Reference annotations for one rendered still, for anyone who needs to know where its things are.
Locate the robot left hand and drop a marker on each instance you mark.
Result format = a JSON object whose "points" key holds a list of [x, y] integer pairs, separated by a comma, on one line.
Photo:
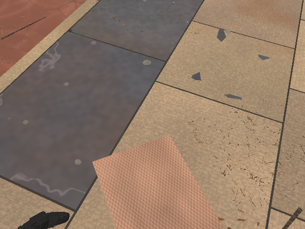
{"points": [[45, 220]]}

